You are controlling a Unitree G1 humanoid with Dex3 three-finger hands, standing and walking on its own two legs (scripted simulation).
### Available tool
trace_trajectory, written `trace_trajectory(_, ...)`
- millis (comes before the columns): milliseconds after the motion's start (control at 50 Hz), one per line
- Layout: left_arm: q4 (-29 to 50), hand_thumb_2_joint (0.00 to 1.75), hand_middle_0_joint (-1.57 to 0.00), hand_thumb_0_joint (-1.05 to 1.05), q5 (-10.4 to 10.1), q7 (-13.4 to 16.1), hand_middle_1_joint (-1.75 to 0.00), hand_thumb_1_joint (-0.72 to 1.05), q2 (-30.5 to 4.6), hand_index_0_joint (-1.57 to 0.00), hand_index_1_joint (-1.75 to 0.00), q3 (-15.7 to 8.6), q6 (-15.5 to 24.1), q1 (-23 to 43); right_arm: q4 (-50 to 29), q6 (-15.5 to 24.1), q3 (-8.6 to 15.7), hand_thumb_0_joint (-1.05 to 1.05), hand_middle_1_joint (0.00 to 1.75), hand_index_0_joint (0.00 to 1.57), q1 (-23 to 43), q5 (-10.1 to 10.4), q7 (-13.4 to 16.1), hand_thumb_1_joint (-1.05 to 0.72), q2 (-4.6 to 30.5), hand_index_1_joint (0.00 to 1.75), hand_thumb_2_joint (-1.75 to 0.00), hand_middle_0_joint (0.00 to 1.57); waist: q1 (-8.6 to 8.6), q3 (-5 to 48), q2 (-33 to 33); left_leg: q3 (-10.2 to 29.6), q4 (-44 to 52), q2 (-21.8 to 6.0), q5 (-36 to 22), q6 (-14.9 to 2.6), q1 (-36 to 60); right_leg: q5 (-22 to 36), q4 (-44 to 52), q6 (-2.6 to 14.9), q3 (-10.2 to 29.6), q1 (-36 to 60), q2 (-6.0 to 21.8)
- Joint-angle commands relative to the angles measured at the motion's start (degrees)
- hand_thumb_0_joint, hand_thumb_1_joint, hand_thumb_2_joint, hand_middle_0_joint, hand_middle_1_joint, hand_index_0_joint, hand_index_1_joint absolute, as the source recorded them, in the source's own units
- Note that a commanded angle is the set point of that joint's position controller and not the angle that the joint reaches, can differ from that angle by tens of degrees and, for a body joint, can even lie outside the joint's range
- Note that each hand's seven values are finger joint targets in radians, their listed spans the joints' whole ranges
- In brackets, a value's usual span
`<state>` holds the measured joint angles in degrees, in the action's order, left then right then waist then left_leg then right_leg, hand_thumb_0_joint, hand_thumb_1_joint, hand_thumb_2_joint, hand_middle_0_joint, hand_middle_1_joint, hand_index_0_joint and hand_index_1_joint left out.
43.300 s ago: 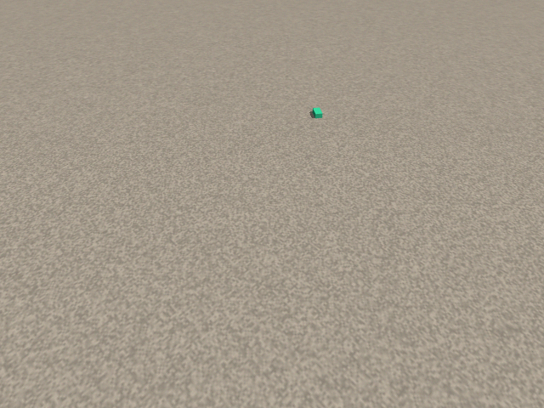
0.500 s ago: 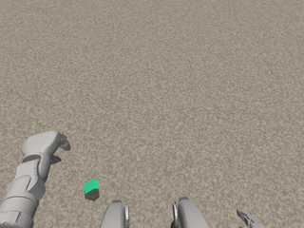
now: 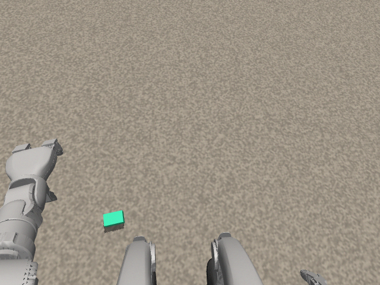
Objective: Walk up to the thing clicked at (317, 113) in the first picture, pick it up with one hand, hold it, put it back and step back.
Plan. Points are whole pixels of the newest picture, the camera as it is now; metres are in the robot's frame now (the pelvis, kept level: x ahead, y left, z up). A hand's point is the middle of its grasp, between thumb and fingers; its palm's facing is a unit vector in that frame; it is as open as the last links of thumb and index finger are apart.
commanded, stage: go down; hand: left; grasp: from above
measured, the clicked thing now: (114, 218) +0.37 +0.27 -0.62
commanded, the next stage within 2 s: none
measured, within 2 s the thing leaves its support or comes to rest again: neither
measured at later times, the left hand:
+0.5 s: hand (40, 172) +0.40 +0.35 -0.13, palm faces -0.39 -0.09 -0.92, open 13.3 cm
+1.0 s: hand (42, 167) +0.42 +0.36 -0.16, palm faces -0.41 -0.10 -0.91, open 13.0 cm
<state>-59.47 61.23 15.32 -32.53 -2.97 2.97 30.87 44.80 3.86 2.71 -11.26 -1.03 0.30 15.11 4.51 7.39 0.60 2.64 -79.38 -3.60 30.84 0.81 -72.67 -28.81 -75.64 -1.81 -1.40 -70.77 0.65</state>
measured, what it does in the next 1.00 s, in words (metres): lowers itself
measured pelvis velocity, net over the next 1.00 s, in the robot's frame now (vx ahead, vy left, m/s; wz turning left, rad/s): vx -0.01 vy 0.02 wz -0.03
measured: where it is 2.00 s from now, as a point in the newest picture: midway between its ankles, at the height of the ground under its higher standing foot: outside the picture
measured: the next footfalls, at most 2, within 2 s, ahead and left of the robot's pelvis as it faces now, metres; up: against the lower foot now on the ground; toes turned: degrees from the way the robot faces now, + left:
none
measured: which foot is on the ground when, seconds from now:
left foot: down 0.00-1.00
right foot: down 0.00-1.00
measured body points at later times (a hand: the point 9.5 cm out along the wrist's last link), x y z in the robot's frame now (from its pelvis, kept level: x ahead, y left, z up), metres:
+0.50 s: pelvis +0.00 +0.02 -0.04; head +0.17 +0.05 +0.38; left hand +0.42 +0.35 -0.08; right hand +0.07 -0.26 -0.16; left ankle +0.05 +0.13 -0.60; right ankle +0.06 -0.14 -0.60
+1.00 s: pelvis -0.01 +0.02 -0.07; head +0.19 +0.06 +0.34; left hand +0.44 +0.37 -0.10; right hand +0.05 -0.26 -0.18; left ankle +0.05 +0.13 -0.60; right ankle +0.06 -0.14 -0.60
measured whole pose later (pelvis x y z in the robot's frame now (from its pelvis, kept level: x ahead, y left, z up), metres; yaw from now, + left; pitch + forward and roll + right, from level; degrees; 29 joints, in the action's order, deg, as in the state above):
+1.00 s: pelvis -0.01 +0.02 -0.07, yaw -2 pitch +32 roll -7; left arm -62.8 62.7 7.5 -43.7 -9.3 9.6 40.8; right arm 41.4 -0.9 0.5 -12.6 -1.6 -3.5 14.5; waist 7.4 8.0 1.7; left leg 4.6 -94.4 -3.0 35.1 -0.5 -91.9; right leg -32.4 -88.3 -3.1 -2.3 -88.3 0.7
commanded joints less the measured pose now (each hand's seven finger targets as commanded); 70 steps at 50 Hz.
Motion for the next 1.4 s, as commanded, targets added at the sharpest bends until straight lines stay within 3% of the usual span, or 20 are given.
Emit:
trace_trajectory(0,6.32,0.78,-0.17,0.0,-1.21,1.01,-0.98,-0.29,-16.85,-0.21,-0.93,-3.84,-0.84,15.56,-3.19,0.87,3.87,0.0,0.3,0.2,-7.09,0.0,0.45,-0.87,9.82,0.3,-0.88,0.2,-0.11,29.77,7.64,-1.26,9.97,2.21,-12.61,-1.54,18.9,8.89,8.5,3.53,-1.13,11.59,-2.44)
trace_trajectory(20,5.34,0.78,-0.16,0.0,-1.84,0.35,-0.99,-0.3,-15.61,-0.2,-0.94,-3.42,-0.88,14.93,-3.05,0.74,3.92,0.0,0.3,0.2,-7.31,0.01,0.31,-0.87,9.8,0.3,-0.88,0.2,0.27,29.41,7.43,-1.03,9.26,2.05,-14.11,-1.41,17.96,9.74,7.26,3.65,-1.51,10.43,-2.59)
trace_trajectory(100,6.59,0.76,-0.15,0.0,-1.65,-1.49,-1.02,-0.29,-19.38,-0.21,-0.96,-5.24,-0.11,14.99,-3.45,0.03,4.01,0.0,0.3,0.2,-8.18,0.03,-0.26,-0.87,10.02,0.3,-0.88,0.2,-0.46,31.04,7.81,-0.46,7.48,2.02,-15.91,-1.64,16.42,10.76,5.02,3.77,-1.92,9.72,-2.69)
trace_trajectory(160,8.1,0.78,-0.13,0.0,-1.64,-2.4,-1.05,-0.31,-19.29,-0.19,-0.98,-5.15,1.55,16.45,-4.36,-0.41,3.73,0.0,0.3,0.2,-8.09,0.15,-0.5,-0.88,9.83,0.3,-0.88,0.2,0.27,29.77,7.69,-0.21,6.8,1.95,-13.38,-1.61,14.69,8.45,4.14,3.84,-2.12,7.6,-2.58)
trace_trajectory(220,9.71,0.82,-0.09,0.0,-0.86,-2.65,-1.08,-0.36,-22.12,-0.15,-1.02,-7.28,3.26,17.02,-4.75,-0.7,3.51,0.0,0.3,0.2,-8.5,0.27,-0.46,-0.88,9.85,0.3,-0.88,0.2,-0.21,30.84,7.9,-0.12,6.19,2.11,-12.15,-1.55,14.25,7.53,3.27,3.86,-2.09,7.07,-2.39)
trace_trajectory(360,8.32,0.86,-0.06,0.0,0.64,-1.8,-1.11,-0.41,-22.57,-0.12,-1.06,-7.2,4.11,19.78,-4.33,-1.56,2.95,0.0,0.3,0.2,-9.2,0.05,-1.02,-0.88,10.11,0.3,-0.89,0.2,0.83,30.75,10.52,0.74,4.4,1.77,-14.44,-1.36,15.02,7.84,1.43,3.92,-2.52,2.27,-2.32)
trace_trajectory(500,5.01,0.84,-0.09,0.0,1.09,-2.79,-1.09,-0.39,-22.6,-0.14,-1.03,-5.61,4.42,23.41,-4.23,-2.06,2.78,0.0,0.3,0.2,-9.61,-0.18,-1.78,-0.88,10.75,0.3,-0.89,0.2,2.19,29.3,11.92,2.1,3.32,1.59,-12.5,-0.98,13.57,6.04,-0.54,3.89,-2.95,-2.04,-2.27)
trace_trajectory(520,5.1,0.84,-0.09,0.0,1.1,-2.81,-1.09,-0.38,-24.09,-0.14,-1.03,-6.73,4.48,23.82,-4.29,-2.14,2.88,0.0,0.3,0.2,-9.6,-0.25,-1.89,-0.89,10.97,0.3,-0.89,0.2,1.6,30.31,11.58,2.55,3.26,1.58,-12.1,-0.94,13.76,5.75,-1.01,3.89,-3.06,-2.33,-2.17)
trace_trajectory(620,5.75,0.82,-0.12,0.0,1.15,-2.9,-1.06,-0.36,-25.17,-0.17,-1.01,-7.05,4.9,26.37,-4.93,-2.47,2.51,0.0,0.3,0.2,-9.44,-0.21,-2.17,-0.89,11.05,0.3,-0.89,0.2,2.2,30.99,12.35,2.09,2.27,1.81,-8.36,-1.08,11.57,4.35,-1.26,3.76,-2.88,-3.1,-2.12)
trace_trajectory(700,6.12,0.82,-0.13,0.0,1.56,-3.76,-1.05,-0.36,-28.28,-0.17,-1.0,-8.67,5.44,26.85,-4.93,-2.79,2.36,0.0,0.3,0.2,-9.73,-0.42,-2.32,-0.89,11.31,0.3,-0.89,0.2,1.83,34.08,13.09,2.15,-0.16,1.91,-12.51,-1.27,11.88,6.92,-3.21,3.74,-2.73,-3.71,-2.05)
trace_trajectory(820,4.88,0.8,-0.16,0.0,0.97,-4.65,-1.02,-0.35,-28.78,-0.2,-0.98,-9.57,5.57,25.19,-5.5,-3.65,2.08,0.0,0.3,0.2,-10.34,-0.49,-2.63,-0.9,11.57,0.3,-0.9,0.2,2.08,32.58,11.95,2.73,-0.31,1.9,-10.39,-1.43,10.03,5.69,-3.3,3.58,-2.82,-4.91,-1.94)
trace_trajectory(860,6.7,0.79,-0.18,0.0,0.94,-5.24,-0.99,-0.33,-29.84,-0.22,-0.95,-9.68,5.94,27.14,-5.79,-3.81,2.18,0.0,0.3,0.2,-10.35,-0.46,-2.61,-0.9,11.54,0.3,-0.9,0.2,2.14,34.43,13.85,2.78,-0.48,1.81,-10.43,-1.34,11.16,5.76,-3.72,3.66,-2.8,-4.79,-2.06)
trace_trajectory(900,5.36,0.76,-0.19,0.0,1.1,-5.83,-1.0,-0.31,-29.39,-0.23,-0.96,-9.42,6.03,24.82,-5.76,-4.06,1.9,0.0,0.3,0.2,-10.79,-0.61,-2.75,-0.9,11.67,0.3,-0.9,0.2,2.04,34.09,12.77,2.99,-1.32,1.72,-12.24,-1.41,11.18,6.39,-4.2,3.61,-2.99,-5.6,-2.02)
trace_trajectory(920,8.22,0.76,-0.2,0.0,1.13,-5.88,-0.98,-0.3,-31.17,-0.24,-0.94,-10.27,6.53,27.23,-5.87,-4.07,2.03,0.0,0.3,0.2,-10.67,-0.57,-2.68,-0.9,11.55,0.3,-0.9,0.2,1.72,36.45,13.58,1.94,-2.09,1.85,-12.85,-1.63,11.22,7.18,-3.99,3.67,-2.67,-4.36,-2.16)
trace_trajectory(940,4.55,0.75,-0.19,0.0,1.07,-6.2,-0.99,-0.3,-30.31,-0.24,-0.95,-10.38,6.45,23.79,-5.7,-4.24,1.74,0.0,0.3,0.2,-11.0,-0.72,-2.79,-0.9,11.64,0.3,-0.9,0.2,2.12,34.79,11.82,2.36,-2.67,1.85,-14.04,-1.71,10.68,7.57,-4.12,3.54,-2.78,-5.28,-2.05)
trace_trajectory(1020,6.95,0.75,-0.19,0.0,1.16,-6.72,-1.0,-0.31,-32.01,-0.24,-0.95,-10.81,7.54,26.77,-5.93,-4.5,1.67,0.0,0.3,0.2,-11.43,-0.86,-2.92,-0.9,11.86,0.3,-0.9,0.2,1.83,35.51,14.23,3.1,-2.49,1.5,-14.25,-1.37,12.04,6.93,-5.11,3.71,-2.96,-6.97,-2.13)
trace_trajectory(1120,6.85,0.75,-0.21,0.0,1.26,-6.37,-0.97,-0.3,-32.42,-0.25,-0.92,-11.17,8.58,27.49,-6.05,-4.66,1.35,0.0,0.3,0.2,-11.1,-0.81,-2.84,-0.9,11.76,0.3,-0.9,0.2,2.23,33.2,13.37,2.66,-2.17,1.72,-8.58,-1.55,8.58,4.55,-4.69,3.6,-2.93,-6.74,-2.12)
trace_trajectory(1140,4.44,0.75,-0.21,0.0,1.53,-6.5,-0.97,-0.3,-31.78,-0.25,-0.93,-10.65,8.48,26.35,-5.9,-4.69,1.09,0.0,0.3,0.2,-11.11,-0.95,-2.87,-0.9,11.69,0.3,-0.9,0.2,2.86,31.91,12.85,2.58,-2.84,1.74,-8.94,-1.67,8.02,4.76,-4.72,3.51,-2.85,-7.42,-2.11)
trace_trajectory(1340,6.2,0.72,-0.24,0.0,1.87,-7.17,-0.94,-0.27,-35.15,-0.28,-0.9,-12.0,9.47,29.84,-5.95,-5.15,1.09,0.0,0.3,0.2,-11.34,-1.27,-3.12,-0.9,12.33,0.3,-0.9,0.2,2.33,35.42,15.59,3.34,-4.01,1.37,-12.69,-1.32,10.07,6.53,-6.82,3.69,-3.08,-9.25,-2.23)
trace_trajectory(1380,5.2,0.72,-0.23,0.0,1.86,-7.33,-0.96,-0.28,-34.35,-0.27,-0.91,-11.34,9.51,29.49,-6.06,-5.27,0.86,0.0,0.3,0.2,-11.39,-1.37,-3.2,-0.9,12.29,0.3,-0.9,0.2,2.92,33.47,15.46,3.65,-3.87,1.31,-11.69,-1.33,9.3,5.72,-6.82,3.62,-3.22,-10.18,-2.15)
